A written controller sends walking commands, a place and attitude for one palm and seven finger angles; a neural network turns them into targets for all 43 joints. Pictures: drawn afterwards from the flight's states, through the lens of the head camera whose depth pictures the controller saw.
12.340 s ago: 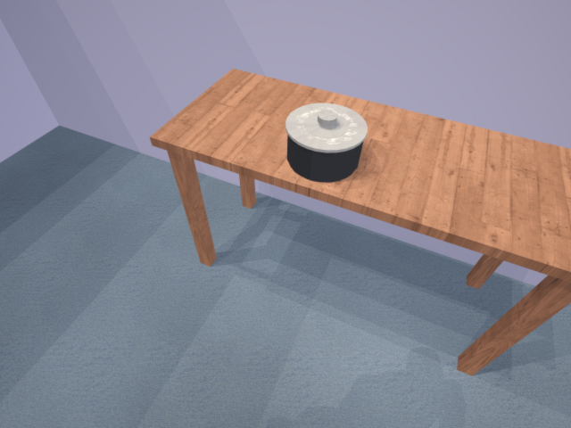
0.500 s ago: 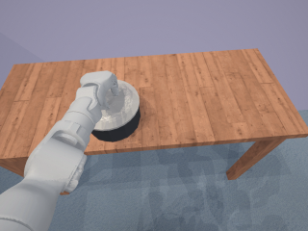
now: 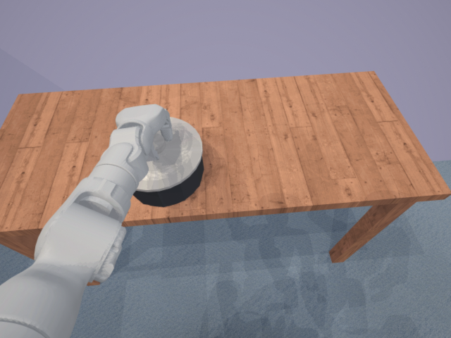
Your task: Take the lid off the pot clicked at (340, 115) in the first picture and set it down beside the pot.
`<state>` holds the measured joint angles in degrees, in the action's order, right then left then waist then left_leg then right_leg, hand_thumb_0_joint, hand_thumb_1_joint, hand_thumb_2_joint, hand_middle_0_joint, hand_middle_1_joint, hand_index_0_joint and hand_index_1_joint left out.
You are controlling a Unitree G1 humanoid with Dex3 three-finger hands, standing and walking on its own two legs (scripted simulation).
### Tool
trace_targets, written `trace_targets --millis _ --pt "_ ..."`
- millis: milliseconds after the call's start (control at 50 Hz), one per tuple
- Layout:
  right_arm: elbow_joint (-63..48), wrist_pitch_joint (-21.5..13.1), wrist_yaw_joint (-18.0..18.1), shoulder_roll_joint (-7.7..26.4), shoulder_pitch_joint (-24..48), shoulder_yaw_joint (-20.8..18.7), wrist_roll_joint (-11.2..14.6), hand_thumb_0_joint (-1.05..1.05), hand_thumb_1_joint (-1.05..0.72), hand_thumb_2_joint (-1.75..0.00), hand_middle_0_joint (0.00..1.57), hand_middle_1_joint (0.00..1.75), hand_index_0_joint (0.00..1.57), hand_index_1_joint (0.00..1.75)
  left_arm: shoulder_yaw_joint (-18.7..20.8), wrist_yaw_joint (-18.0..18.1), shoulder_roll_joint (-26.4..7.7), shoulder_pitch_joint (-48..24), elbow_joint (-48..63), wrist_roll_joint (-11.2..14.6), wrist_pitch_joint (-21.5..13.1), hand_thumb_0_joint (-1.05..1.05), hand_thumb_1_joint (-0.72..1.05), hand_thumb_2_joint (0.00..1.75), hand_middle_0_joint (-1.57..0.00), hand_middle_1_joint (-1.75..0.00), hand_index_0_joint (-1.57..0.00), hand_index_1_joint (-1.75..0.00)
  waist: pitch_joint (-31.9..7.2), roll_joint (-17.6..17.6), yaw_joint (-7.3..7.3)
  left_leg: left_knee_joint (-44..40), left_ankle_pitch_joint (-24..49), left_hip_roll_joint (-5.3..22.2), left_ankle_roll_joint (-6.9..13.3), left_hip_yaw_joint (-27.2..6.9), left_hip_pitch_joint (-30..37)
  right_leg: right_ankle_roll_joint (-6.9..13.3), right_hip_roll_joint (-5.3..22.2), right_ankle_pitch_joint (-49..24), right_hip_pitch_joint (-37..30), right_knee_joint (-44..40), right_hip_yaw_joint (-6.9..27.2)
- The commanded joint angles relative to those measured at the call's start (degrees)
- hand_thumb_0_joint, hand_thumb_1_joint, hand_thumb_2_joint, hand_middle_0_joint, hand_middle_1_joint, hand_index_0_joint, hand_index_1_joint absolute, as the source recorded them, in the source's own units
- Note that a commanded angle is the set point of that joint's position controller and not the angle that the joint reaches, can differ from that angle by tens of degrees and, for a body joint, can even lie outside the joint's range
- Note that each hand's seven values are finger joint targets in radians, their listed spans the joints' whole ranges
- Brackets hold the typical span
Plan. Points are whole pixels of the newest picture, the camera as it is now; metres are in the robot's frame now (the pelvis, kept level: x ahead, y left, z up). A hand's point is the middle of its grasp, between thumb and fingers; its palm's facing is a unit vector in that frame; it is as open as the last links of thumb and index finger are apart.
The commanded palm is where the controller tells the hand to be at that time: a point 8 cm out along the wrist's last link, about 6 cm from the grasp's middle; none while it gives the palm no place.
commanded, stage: close the fingers and squeeze the knob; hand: left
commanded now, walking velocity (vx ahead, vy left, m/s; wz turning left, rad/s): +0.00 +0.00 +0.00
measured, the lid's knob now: (153, 144) +0.50 +0.11 +0.02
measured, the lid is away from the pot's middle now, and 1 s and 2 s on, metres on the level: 0.01 0.01 0.01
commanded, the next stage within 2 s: lift the lid straight up in 0.08 s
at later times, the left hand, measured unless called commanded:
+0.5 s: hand (151, 142) +0.48 +0.11 +0.05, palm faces -0.37 -0.07 -0.92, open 7.5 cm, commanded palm +0.49 +0.11 +0.13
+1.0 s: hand (140, 127) +0.49 +0.12 +0.09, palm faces -0.37 -0.06 -0.93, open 7.5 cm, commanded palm +0.50 +0.12 +0.17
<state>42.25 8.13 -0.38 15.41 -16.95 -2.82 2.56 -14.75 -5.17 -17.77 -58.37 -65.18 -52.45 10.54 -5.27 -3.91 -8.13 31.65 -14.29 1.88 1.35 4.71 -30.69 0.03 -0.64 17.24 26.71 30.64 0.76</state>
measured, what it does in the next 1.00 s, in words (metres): stands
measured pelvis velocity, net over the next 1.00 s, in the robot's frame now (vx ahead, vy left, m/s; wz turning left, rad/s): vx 0.01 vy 0.00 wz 0.01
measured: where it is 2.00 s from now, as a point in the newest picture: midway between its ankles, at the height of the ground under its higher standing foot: outside the picture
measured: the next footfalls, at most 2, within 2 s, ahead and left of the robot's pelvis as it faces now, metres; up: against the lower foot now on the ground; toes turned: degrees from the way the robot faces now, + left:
none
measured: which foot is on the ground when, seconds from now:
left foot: down 0.00-1.00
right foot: down 0.00-1.00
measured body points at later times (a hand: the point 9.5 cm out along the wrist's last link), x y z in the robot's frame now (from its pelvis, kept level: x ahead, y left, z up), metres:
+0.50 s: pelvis +0.00 +0.00 +0.00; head +0.07 -0.02 +0.45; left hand +0.50 +0.11 +0.11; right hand +0.02 -0.27 -0.14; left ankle +0.00 +0.11 -0.73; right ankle -0.03 -0.12 -0.73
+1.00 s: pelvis +0.01 +0.00 +0.00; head +0.07 -0.02 +0.45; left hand +0.50 +0.12 +0.14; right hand +0.05 -0.27 -0.13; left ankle +0.00 +0.11 -0.73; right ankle -0.03 -0.12 -0.73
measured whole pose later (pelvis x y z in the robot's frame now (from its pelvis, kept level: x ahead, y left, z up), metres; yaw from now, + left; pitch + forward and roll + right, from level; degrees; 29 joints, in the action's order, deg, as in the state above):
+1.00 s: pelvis +0.01 +0.00 +0.00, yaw +0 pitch +12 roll +0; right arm 41.8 5.9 0.5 16.1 -16.1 -2.6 3.2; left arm -16.0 -11.1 -19.7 -60.9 -60.7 -51.7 12.2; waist -4.1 -4.0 -7.2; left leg 29.0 -13.7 1.3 1.4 4.4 -26.9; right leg -0.1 -0.3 16.6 22.6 27.7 0.6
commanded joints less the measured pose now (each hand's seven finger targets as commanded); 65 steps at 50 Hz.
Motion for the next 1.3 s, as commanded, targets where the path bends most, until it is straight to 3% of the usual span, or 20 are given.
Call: trace_targets --millis 0,80,160,180,260,440,520,580,600,680,760,820,880,900,980,1020,1100,1180,1200,1280 --pt "-3.82 -1.11 0.48 8.10 -4.09 -2.50 -0.13 0.00 -0.90 -0.90 0.20 0.30 0.20 0.30 0.28 1.85 -7.75 -27.26 8.55 0.21 0.14 0.00 0.66 0.78 -0.82 -1.06 -0.83 -1.06 -22.44 4.03 -1.59 0.66 18.84 -2.57 2.74 -2.27 19.94 1.59 -2.70 -25.46 -3.16 -2.63 -1.03" --pt "-3.59 -1.09 0.72 9.03 -4.76 -2.40 -0.05 0.00 -0.90 -0.90 0.20 0.30 0.20 0.30 3.40 1.95 -13.23 -30.28 9.10 -0.89 0.04 0.00 0.70 0.80 -0.83 -1.07 -0.85 -1.07 -22.99 5.55 -1.80 0.70 17.24 -2.75 2.87 -2.62 18.61 1.43 -2.71 -25.19 -3.34 -2.70 -0.37" --pt "-3.72 -1.21 0.48 8.37 -4.90 -2.59 -0.31 0.00 -0.90 -0.90 0.20 0.30 0.20 0.30 1.39 1.71 -9.46 -29.17 10.12 -0.36 -0.43 0.00 0.71 0.80 -0.84 -1.07 -0.86 -1.07 -24.39 2.39 -1.45 1.10 19.63 -2.43 2.64 -2.88 21.12 1.82 -2.72 -24.95 -2.56 -2.28 -0.84" --pt "-3.68 -1.16 0.54 8.80 -5.02 -2.49 -0.24 0.00 -0.90 -0.90 0.20 0.30 0.20 0.30 3.34 1.86 -12.48 -29.48 9.37 -1.14 -0.53 0.00 0.71 0.81 -0.84 -1.07 -0.86 -1.07 -23.78 3.08 -1.44 1.03 18.86 -2.46 2.64 -3.17 20.59 1.85 -2.84 -24.42 -1.87 -2.47 -0.71" --pt "-3.76 -1.45 0.70 8.26 -4.88 -2.84 -0.17 0.00 -0.90 -0.90 0.20 0.30 0.20 0.30 0.91 2.12 -9.55 -34.53 13.98 -0.33 -0.72 0.00 0.72 0.81 -0.85 -1.08 -0.86 -1.07 -26.15 1.63 -2.16 1.12 20.10 -2.19 2.76 -3.44 23.18 1.88 -2.80 -24.97 -2.04 -2.55 -0.45" --pt "-4.03 -2.99 0.99 7.83 -4.22 -2.52 -0.06 0.00 -0.90 -0.90 0.20 0.30 0.20 0.30 3.61 2.96 -13.48 -36.22 18.40 -0.24 -0.38 0.00 0.72 0.81 -0.85 -1.08 -0.87 -1.08 -29.62 1.56 -0.83 0.71 23.65 -2.30 3.03 -3.99 24.69 2.09 -2.48 -28.89 -5.29 -2.57 0.37" --pt "-3.32 -2.66 0.76 8.43 -4.14 -2.39 0.16 0.00 -0.90 -0.90 0.20 0.30 0.20 0.30 3.87 2.55 -13.64 -33.19 14.36 -0.48 1.22 0.00 0.72 0.81 -0.85 -1.08 -0.87 -1.08 -24.84 4.46 -0.92 -0.14 21.24 -2.51 2.99 -3.49 23.04 1.71 -2.91 -28.08 -4.87 -3.24 -0.73" --pt "-3.68 -2.82 0.84 8.51 -3.61 -2.26 0.13 0.00 -0.90 -0.90 0.20 0.30 0.20 0.30 4.66 1.97 -15.38 -35.01 15.46 -0.57 1.78 0.00 0.72 0.81 -0.85 -1.08 -0.87 -1.08 -26.78 3.25 -0.53 -0.27 21.10 -2.80 3.10 -3.43 23.34 1.79 -2.57 -28.82 -6.07 -3.32 -0.03" --pt "-3.56 -2.65 0.89 8.17 -3.22 -2.18 0.34 0.00 -0.90 -0.90 0.20 0.30 0.20 0.30 2.48 1.54 -12.40 -34.72 14.21 0.05 2.17 0.00 0.72 0.81 -0.85 -1.08 -0.87 -1.08 -25.10 3.24 -0.88 -0.64 20.72 -2.55 2.95 -3.20 23.25 1.77 -2.48 -27.69 -5.81 -3.30 -0.59" --pt "-4.32 -3.19 1.12 8.40 -3.01 -2.27 0.08 0.00 -0.90 -0.90 0.20 0.30 0.20 0.30 5.20 0.25 -16.52 -36.26 18.17 -0.19 1.34 0.00 0.72 0.81 -0.85 -1.08 -0.87 -1.08 -29.54 3.09 -0.12 -0.02 23.04 -3.03 3.34 -3.44 25.44 1.67 -2.33 -31.43 -8.19 -3.44 0.21" --pt "-3.61 -2.89 1.48 8.43 -3.15 -2.23 0.46 0.00 -0.90 -0.90 0.20 0.30 0.20 0.30 2.54 -1.37 -13.15 -35.00 14.51 0.62 1.63 0.00 0.72 0.81 -0.85 -1.08 -0.87 -1.08 -23.61 6.11 -1.17 -0.79 20.97 -2.95 3.51 -2.59 23.28 1.25 -2.37 -30.48 -7.58 -4.47 -0.58" --pt "-4.34 -3.41 1.68 8.86 -3.04 -1.93 0.31 0.00 -0.90 -0.90 0.20 0.30 0.20 0.30 6.15 -1.71 -19.05 -38.26 18.24 0.21 1.16 0.00 0.72 0.81 -0.85 -1.08 -0.87 -1.08 -27.03 4.92 -0.39 -1.08 19.91 -3.39 3.65 -2.92 23.45 1.39 -1.97 -31.20 -9.36 -4.36 0.64" --pt "-4.66 -3.60 1.52 8.27 -2.66 -1.89 0.37 0.00 -0.90 -0.90 0.20 0.30 0.20 0.30 2.57 -2.40 -14.83 -38.71 19.55 0.00 0.62 0.00 0.72 0.81 -0.85 -1.08 -0.87 -1.08 -27.26 1.15 -0.71 -0.63 22.85 -3.18 3.32 -3.60 26.25 1.79 -2.06 -30.77 -6.92 -4.13 0.31" --pt "-4.33 -3.46 1.37 7.91 -2.45 -2.00 0.57 0.00 -0.90 -0.90 0.20 0.30 0.20 0.30 -0.59 -2.67 -10.32 -38.09 18.01 0.38 0.97 0.00 0.72 0.81 -0.85 -1.08 -0.87 -1.08 -24.25 1.20 -1.22 -0.68 23.32 -2.70 3.15 -3.49 26.44 1.71 -2.21 -29.19 -5.40 -4.17 -0.63" --pt "-4.98 -3.77 1.09 8.74 -2.71 -2.16 0.34 0.00 -0.90 -0.90 0.20 0.30 0.20 0.30 4.09 -2.92 -16.59 -41.05 21.71 0.22 0.57 0.00 0.72 0.81 -0.85 -1.08 -0.87 -1.08 -29.87 1.17 -0.34 -0.56 25.62 -2.90 3.20 -4.25 29.04 1.78 -2.39 -30.67 -7.34 -3.97 -0.08" --pt "-4.95 -4.17 1.02 8.39 -2.68 -2.25 0.32 0.00 -0.90 -0.90 0.20 0.30 0.20 0.30 2.10 -3.22 -13.44 -40.67 21.84 0.97 0.42 0.00 0.72 0.81 -0.85 -1.08 -0.87 -1.08 -30.18 1.16 -0.55 -0.40 27.29 -2.94 3.19 -4.66 30.47 1.71 -2.46 -31.08 -6.40 -4.02 -0.45" --pt "-4.03 -3.80 0.80 8.62 -2.73 -2.17 0.44 0.00 -0.90 -0.90 0.20 0.30 0.20 0.30 2.67 -3.25 -13.78 -39.66 18.43 1.06 1.59 0.00 0.72 0.81 -0.85 -1.08 -0.87 -1.08 -25.23 4.25 -0.47 -1.45 24.30 -2.67 3.16 -4.09 27.94 1.51 -2.62 -29.17 -6.44 -4.61 -1.15" --pt "-4.88 -4.30 0.70 8.52 -2.13 -1.92 0.05 0.00 -0.90 -0.90 0.20 0.30 0.20 0.30 4.72 -3.15 -16.76 -41.10 21.12 0.24 1.80 0.00 0.72 0.81 -0.85 -1.08 -0.87 -1.08 -29.31 2.94 0.65 -1.30 26.70 -3.00 3.21 -4.68 28.69 1.84 -2.27 -31.55 -8.45 -4.23 -0.21" --pt "-4.49 -3.91 0.70 8.22 -1.55 -1.82 0.26 0.00 -0.90 -0.90 0.20 0.30 0.20 0.30 2.54 -3.35 -13.94 -39.57 18.47 0.38 2.34 0.00 0.72 0.81 -0.85 -1.08 -0.87 -1.08 -26.29 2.84 0.13 -1.47 25.83 -2.83 3.13 -4.07 27.88 1.73 -2.27 -30.57 -7.66 -4.43 -0.73" --pt "-4.72 -3.51 0.68 8.98 -1.52 -1.58 0.30 0.00 -0.90 -0.90 0.20 0.30 0.20 0.30 5.43 -4.04 -18.00 -39.48 16.97 -0.51 3.60 0.00 0.72 0.81 -0.85 -1.08 -0.87 -1.08 -25.77 5.70 0.88 -2.37 23.03 -3.30 3.20 -3.61 25.63 1.58 -2.37 -31.01 -9.62 -5.02 -0.59"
